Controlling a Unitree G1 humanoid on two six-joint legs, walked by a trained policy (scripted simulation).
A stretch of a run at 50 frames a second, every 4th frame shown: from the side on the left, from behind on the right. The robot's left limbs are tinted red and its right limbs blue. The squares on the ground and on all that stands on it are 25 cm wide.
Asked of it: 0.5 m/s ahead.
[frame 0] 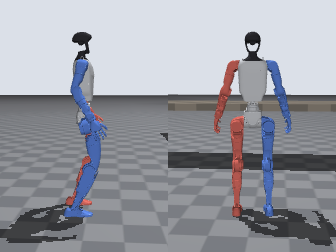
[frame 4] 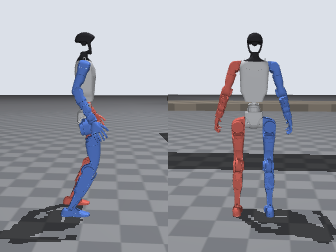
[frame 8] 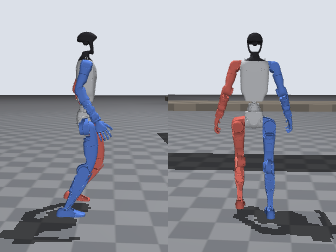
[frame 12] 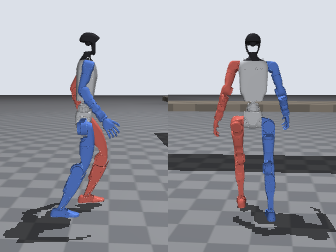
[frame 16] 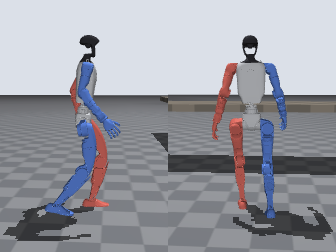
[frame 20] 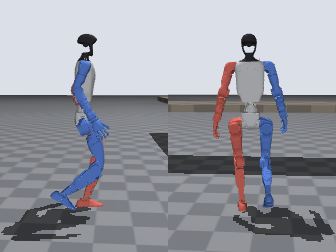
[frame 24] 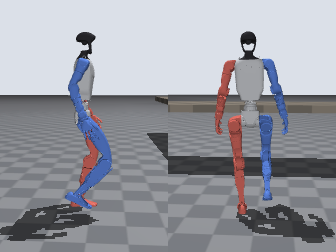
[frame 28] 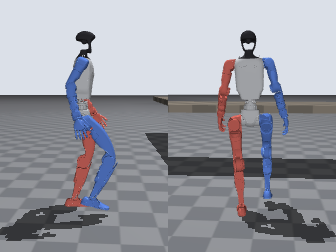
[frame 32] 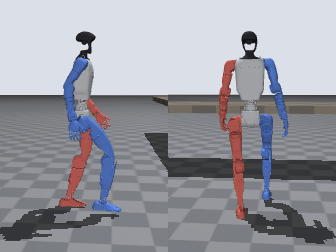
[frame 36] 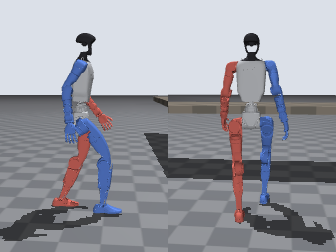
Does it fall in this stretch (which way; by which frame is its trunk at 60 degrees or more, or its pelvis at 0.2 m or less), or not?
no
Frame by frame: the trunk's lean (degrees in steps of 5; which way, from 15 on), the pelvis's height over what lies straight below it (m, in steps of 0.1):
0: 5, 0.8
4: 0, 0.8
8: 0, 0.8
12: 5, 0.8
16: 5, 0.8
20: 5, 0.8
24: 5, 0.8
28: 5, 0.8
32: 5, 0.8
36: 5, 0.8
